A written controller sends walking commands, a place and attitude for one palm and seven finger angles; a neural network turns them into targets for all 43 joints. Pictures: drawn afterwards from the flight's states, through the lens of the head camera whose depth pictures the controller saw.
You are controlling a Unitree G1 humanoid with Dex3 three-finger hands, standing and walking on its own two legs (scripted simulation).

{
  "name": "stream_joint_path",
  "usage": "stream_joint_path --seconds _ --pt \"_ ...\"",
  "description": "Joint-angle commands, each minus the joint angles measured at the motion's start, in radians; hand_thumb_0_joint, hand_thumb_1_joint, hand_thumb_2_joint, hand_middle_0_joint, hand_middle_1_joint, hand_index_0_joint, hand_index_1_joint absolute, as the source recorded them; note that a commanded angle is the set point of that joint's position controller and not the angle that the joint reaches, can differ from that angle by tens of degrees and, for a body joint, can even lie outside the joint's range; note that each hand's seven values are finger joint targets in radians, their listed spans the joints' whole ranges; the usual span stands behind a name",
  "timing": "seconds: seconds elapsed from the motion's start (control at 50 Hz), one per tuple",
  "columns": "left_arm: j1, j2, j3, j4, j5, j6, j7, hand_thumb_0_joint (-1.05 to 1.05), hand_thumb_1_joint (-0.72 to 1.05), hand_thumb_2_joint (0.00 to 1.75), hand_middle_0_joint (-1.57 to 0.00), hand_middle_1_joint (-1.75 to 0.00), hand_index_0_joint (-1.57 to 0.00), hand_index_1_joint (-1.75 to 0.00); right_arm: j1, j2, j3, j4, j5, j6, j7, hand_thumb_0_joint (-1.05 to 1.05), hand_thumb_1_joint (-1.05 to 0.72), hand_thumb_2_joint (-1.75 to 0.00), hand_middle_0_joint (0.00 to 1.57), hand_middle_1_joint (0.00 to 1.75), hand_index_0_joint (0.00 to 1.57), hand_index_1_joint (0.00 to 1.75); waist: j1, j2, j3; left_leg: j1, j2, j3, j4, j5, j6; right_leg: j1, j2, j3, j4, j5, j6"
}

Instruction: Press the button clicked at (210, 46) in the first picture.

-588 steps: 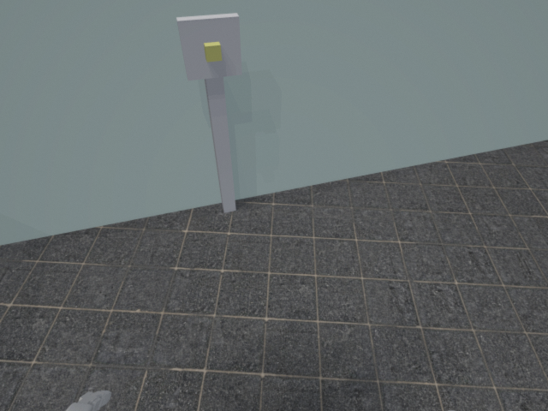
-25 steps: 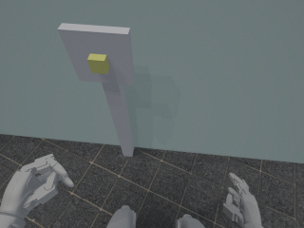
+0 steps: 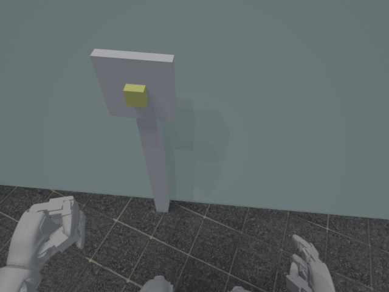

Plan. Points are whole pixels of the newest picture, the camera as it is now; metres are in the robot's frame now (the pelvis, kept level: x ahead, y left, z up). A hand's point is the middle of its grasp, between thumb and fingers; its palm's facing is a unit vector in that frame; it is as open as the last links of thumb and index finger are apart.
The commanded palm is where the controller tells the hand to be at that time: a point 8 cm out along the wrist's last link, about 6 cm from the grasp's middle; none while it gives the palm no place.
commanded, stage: raise the hand and make a fist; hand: left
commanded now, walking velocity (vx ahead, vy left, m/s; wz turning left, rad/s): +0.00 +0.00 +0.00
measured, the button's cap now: (136, 94) +0.53 +0.18 +0.10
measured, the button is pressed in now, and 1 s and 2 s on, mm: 0 0 0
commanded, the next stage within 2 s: aim a knuckle at the button in 0.78 s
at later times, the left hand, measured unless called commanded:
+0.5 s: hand (88, 208) +0.24 +0.20 +0.09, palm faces -0.02 -1.00 -0.04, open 3.1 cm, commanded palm +0.22 +0.26 +0.10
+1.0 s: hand (99, 205) +0.25 +0.19 +0.09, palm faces -0.02 -1.00 -0.05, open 3.1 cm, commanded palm +0.24 +0.25 +0.09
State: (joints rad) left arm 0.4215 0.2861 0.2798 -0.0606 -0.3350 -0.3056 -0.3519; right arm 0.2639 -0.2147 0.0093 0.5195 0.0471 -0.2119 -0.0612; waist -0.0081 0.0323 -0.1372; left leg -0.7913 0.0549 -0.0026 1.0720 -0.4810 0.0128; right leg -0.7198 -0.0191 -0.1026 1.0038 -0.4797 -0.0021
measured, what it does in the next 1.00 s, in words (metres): stands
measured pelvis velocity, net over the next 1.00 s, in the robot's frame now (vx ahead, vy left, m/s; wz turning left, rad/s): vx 0.02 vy -0.02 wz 0.01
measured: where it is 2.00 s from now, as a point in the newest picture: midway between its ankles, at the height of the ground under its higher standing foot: outside the picture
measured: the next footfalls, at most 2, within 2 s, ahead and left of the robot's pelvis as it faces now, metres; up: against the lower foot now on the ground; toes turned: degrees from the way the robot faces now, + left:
none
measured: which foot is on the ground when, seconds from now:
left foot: down 0.00-1.00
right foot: down 0.00-1.00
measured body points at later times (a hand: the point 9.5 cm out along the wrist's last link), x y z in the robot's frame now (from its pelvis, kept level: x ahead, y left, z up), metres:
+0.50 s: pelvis +0.02 +0.00 +0.02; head +0.05 +0.00 +0.47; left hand +0.24 +0.26 +0.09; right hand +0.19 -0.24 -0.05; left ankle +0.03 +0.11 -0.67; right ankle +0.01 -0.12 -0.67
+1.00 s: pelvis +0.02 -0.02 +0.02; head +0.05 -0.02 +0.46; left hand +0.25 +0.24 +0.09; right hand +0.19 -0.26 -0.06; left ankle +0.03 +0.11 -0.67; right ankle +0.01 -0.12 -0.67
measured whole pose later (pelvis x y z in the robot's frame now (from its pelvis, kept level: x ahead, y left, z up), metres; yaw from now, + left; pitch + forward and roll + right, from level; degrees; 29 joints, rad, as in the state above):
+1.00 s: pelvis +0.02 -0.02 +0.02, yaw +1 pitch +10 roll -2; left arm 0.29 0.27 0.23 0.03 -0.31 -0.28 -0.34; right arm 0.26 -0.25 0.02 0.52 0.04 -0.17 -0.07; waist 0.00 0.04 -0.11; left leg -0.68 0.05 -0.01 0.96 -0.46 -0.01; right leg -0.62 -0.01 -0.11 0.92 -0.48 -0.02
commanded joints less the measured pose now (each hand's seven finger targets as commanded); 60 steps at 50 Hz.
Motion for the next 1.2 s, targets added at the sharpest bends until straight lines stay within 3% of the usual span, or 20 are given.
stream_joint_path --seconds 0.0,0.1,0.12,0.16,0.2,0.22,0.3,0.42,0.54,0.72,0.78,0.82,0.86,0.94,0.98,1.02,1.06,1.1,1.12,1.18 --pt "-0.053 0.129 0.038 -0.166 -0.008 -0.022 -0.003 0.0 0.9 0.9 -1.3 -1.5 -1.3 -1.5 -0.061 -0.159 -0.051 -0.166 0.001 -0.056 -0.008 0.0 -0.9 -0.9 0.2 0.3 0.2 0.3 -0.002 0.037 -0.095 0.149 -0.044 -0.045 -0.222 0.112 0.006 0.042 0.044 0.03 -0.184 0.054 -0.015" --pt "-0.109 0.151 0.052 -0.223 -0.006 -0.046 0.016 0.0 0.9 0.9 -1.3 -1.5 -1.3 -1.5 -0.051 -0.156 -0.041 -0.17 -0.003 -0.066 -0.012 0.0 -0.9 -0.9 0.2 0.3 0.2 0.3 0.005 0.049 -0.122 0.199 -0.042 -0.052 -0.242 0.145 0.004 0.068 0.047 0.024 -0.183 0.09 -0.019" --pt "-0.123 0.167 0.065 -0.225 -0.007 -0.051 0.025 0.0 0.9 0.9 -1.3 -1.5 -1.3 -1.5 -0.052 -0.158 -0.039 -0.164 -0.006 -0.066 -0.012 0.0 -0.9 -0.9 0.2 0.3 0.2 0.3 0.005 0.022 -0.118 0.191 -0.041 -0.054 -0.241 0.147 0.005 0.083 0.051 0.024 -0.182 0.091 -0.021" --pt "-0.119 0.15 0.055 -0.226 -0.006 -0.055 0.034 0.0 0.9 0.9 -1.3 -1.5 -1.3 -1.5 -0.048 -0.155 -0.038 -0.162 -0.003 -0.067 -0.012 0.0 -0.9 -0.9 0.2 0.3 0.2 0.3 0.005 0.05 -0.121 0.22 -0.04 -0.055 -0.254 0.158 0.002 0.082 0.048 0.019 -0.184 0.106 -0.021" --pt "-0.116 0.139 0.045 -0.208 -0.001 -0.041 0.037 0.0 0.9 0.9 -1.3 -1.5 -1.3 -1.5 -0.046 -0.156 -0.036 -0.158 -0.001 -0.064 -0.01 0.0 -0.9 -0.9 0.2 0.3 0.2 0.3 0.004 0.069 -0.115 0.223 -0.041 -0.051 -0.258 0.161 0.0 0.087 0.046 0.018 -0.191 0.116 -0.019" --pt "-0.119 0.139 0.042 -0.187 0.002 -0.028 0.037 0.0 0.9 0.9 -1.3 -1.5 -1.3 -1.5 -0.047 -0.159 -0.035 -0.156 -0.002 -0.061 -0.01 0.0 -0.9 -0.9 0.2 0.3 0.2 0.3 0.001 0.028 -0.108 0.213 -0.04 -0.052 -0.258 0.163 0.003 0.097 0.049 0.018 -0.196 0.118 -0.018" --pt "-0.134 0.139 0.028 -0.201 0.01 0.01 0.033 0.0 0.9 0.9 -1.3 -1.5 -1.3 -1.5 -0.043 -0.16 -0.035 -0.161 0.001 -0.057 -0.01 0.0 -0.9 -0.9 0.2 0.3 0.2 0.3 0.005 0.07 -0.129 0.248 -0.042 -0.045 -0.27 0.209 0.001 0.124 0.041 0.018 -0.207 0.17 -0.016" --pt "-0.142 0.14 0.049 -0.15 -0.005 0.021 0.033 0.0 0.9 0.9 -1.3 -1.5 -1.3 -1.5 -0.043 -0.162 -0.035 -0.155 -0.005 -0.044 -0.014 0.0 -0.9 -0.9 0.2 0.3 0.2 0.3 0.007 -0.027 -0.107 0.232 -0.046 -0.033 -0.264 0.255 0.004 0.17 0.046 0.026 -0.225 0.228 -0.013" --pt "-0.154 0.134 0.034 -0.194 0.007 -0.008 0.032 0.0 0.9 0.9 -1.3 -1.5 -1.3 -1.5 -0.04 -0.158 -0.038 -0.161 -0.006 -0.036 -0.005 0.0 -0.9 -0.9 0.2 0.3 0.2 0.3 0.011 0.048 -0.148 0.277 -0.048 -0.022 -0.256 0.323 0.002 0.184 0.041 0.03 -0.209 0.305 -0.015" --pt "-0.147 0.139 0.046 -0.162 -0.003 -0.028 0.024 0.0 0.9 0.9 -1.3 -1.5 -1.3 -1.5 -0.039 -0.159 -0.042 -0.15 -0.007 -0.019 -0.006 0.0 -0.9 -0.9 0.2 0.3 0.2 0.3 0.003 -0.003 -0.152 0.262 -0.051 -0.017 -0.238 0.342 0.006 0.202 0.042 0.04 -0.212 0.346 -0.012" --pt "-0.148 0.123 0.038 -0.161 -0.009 -0.031 0.015 0.0 0.9 0.9 -1.3 -1.5 -1.3 -1.5 -0.041 -0.157 -0.043 -0.154 -0.005 -0.015 -0.007 0.0 -0.9 -0.9 0.2 0.3 0.2 0.3 0.004 0.013 -0.159 0.263 -0.054 -0.011 -0.238 0.333 0.005 0.202 0.035 0.047 -0.218 0.349 -0.009" --pt "-0.154 0.138 0.039 -0.156 -0.007 -0.032 0.015 0.0 0.9 0.9 -1.3 -1.5 -1.3 -1.5 -0.045 -0.159 -0.042 -0.153 -0.006 -0.013 -0.007 0.0 -0.9 -0.9 0.2 0.3 0.2 0.3 0.001 -0.011 -0.15 0.251 -0.053 -0.013 -0.233 0.33 0.008 0.207 0.038 0.053 -0.219 0.345 -0.008" --pt "-0.156 0.136 0.039 -0.167 -0.007 -0.036 0.011 0.0 0.9 0.9 -1.3 -1.5 -1.3 -1.5 -0.045 -0.156 -0.043 -0.155 -0.006 -0.012 -0.008 0.0 -0.9 -0.9 0.2 0.3 0.2 0.3 0.003 0.022 -0.163 0.259 -0.055 -0.008 -0.232 0.334 0.007 0.207 0.032 0.057 -0.221 0.357 -0.007" --pt "-0.317 0.152 0.037 -0.085 -0.004 -0.041 0.015 0.0 0.9 0.9 -1.3 -1.5 -1.3 -1.5 -0.04 -0.17 -0.034 -0.13 -0.009 -0.007 -0.017 0.0 -0.9 -0.9 0.2 0.3 0.2 0.3 -0.028 -0.014 -0.091 0.206 -0.053 -0.015 -0.221 0.244 0.008 0.145 0.034 0.068 -0.235 0.244 -0.005" --pt "-0.385 0.155 0.039 -0.045 -0.003 -0.046 0.012 0.0 0.9 0.9 -1.3 -1.5 -1.3 -1.5 -0.04 -0.172 -0.035 -0.12 -0.008 -0.008 -0.024 0.0 -0.9 -0.9 0.2 0.3 0.2 0.3 -0.035 -0.016 -0.097 0.201 -0.053 -0.014 -0.217 0.213 0.008 0.13 0.029 0.079 -0.244 0.197 -0.003" --pt "-0.424 0.148 0.022 -0.028 -0.001 -0.048 0.011 0.0 0.9 0.9 -1.3 -1.5 -1.3 -1.5 -0.044 -0.172 -0.033 -0.12 -0.007 -0.009 -0.025 0.0 -0.9 -0.9 0.2 0.3 0.2 0.3 -0.029 -0.017 -0.123 0.209 -0.053 -0.015 -0.221 0.218 0.011 0.145 0.031 0.079 -0.239 0.193 -0.006" --pt "-0.448 0.134 0.001 -0.036 0.008 -0.048 0.011 0.0 0.9 0.9 -1.3 -1.5 -1.3 -1.5 -0.046 -0.168 -0.035 -0.119 -0.005 -0.013 -0.025 0.0 -0.9 -0.9 0.2 0.3 0.2 0.3 -0.015 0.046 -0.18 0.247 -0.054 -0.012 -0.23 0.243 0.009 0.164 0.026 0.076 -0.229 0.229 -0.01" --pt "-0.493 0.138 -0.008 -0.024 0.018 -0.041 0.023 0.0 0.9 0.9 -1.3 -1.5 -1.3 -1.5 -0.041 -0.168 -0.035 -0.11 -0.005 -0.014 -0.025 0.0 -0.9 -0.9 0.2 0.3 0.2 0.3 -0.022 0.054 -0.199 0.261 -0.052 -0.012 -0.233 0.253 0.009 0.161 0.026 0.07 -0.226 0.247 -0.008" --pt "-0.499 0.146 -0.005 0.01 0.021 -0.035 0.027 0.0 0.9 0.9 -1.3 -1.5 -1.3 -1.5 -0.035 -0.17 -0.033 -0.107 -0.007 -0.011 -0.024 0.0 -0.9 -0.9 0.2 0.3 0.2 0.3 -0.025 0.006 -0.186 0.241 -0.049 -0.017 -0.233 0.25 0.011 0.168 0.03 0.072 -0.226 0.241 -0.007" --pt "-0.532 0.145 -0.001 0.064 0.038 -0.024 0.051 0.0 0.9 0.9 -1.3 -1.5 -1.3 -1.5 -0.039 -0.171 -0.035 -0.105 -0.007 0.0 -0.019 0.0 -0.9 -0.9 0.2 0.3 0.2 0.3 -0.018 0.007 -0.177 0.232 -0.051 -0.01 -0.245 0.239 0.008 0.163 0.025 0.071 -0.226 0.24 -0.005"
